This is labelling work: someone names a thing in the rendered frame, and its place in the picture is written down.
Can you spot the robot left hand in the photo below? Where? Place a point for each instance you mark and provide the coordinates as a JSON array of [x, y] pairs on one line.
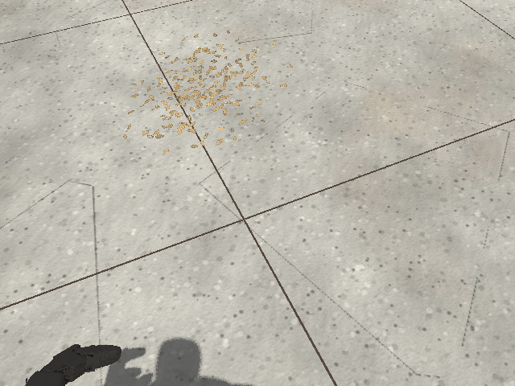
[[73, 362]]

